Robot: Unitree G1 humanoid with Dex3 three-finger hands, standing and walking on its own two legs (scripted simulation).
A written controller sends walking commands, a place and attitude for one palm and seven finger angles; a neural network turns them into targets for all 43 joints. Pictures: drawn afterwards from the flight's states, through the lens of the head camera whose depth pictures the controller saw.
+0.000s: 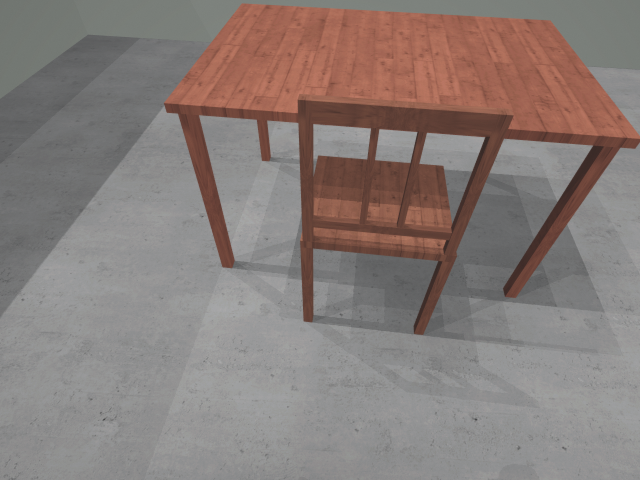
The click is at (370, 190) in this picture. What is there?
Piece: chair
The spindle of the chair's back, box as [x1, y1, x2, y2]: [360, 128, 378, 224]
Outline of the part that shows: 378,128 371,128 360,215 360,223 365,224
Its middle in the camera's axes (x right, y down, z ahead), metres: +0.11 -0.14 +0.90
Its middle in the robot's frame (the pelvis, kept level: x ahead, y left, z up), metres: +0.77 -0.07 -0.10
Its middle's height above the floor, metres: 0.67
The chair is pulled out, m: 0.00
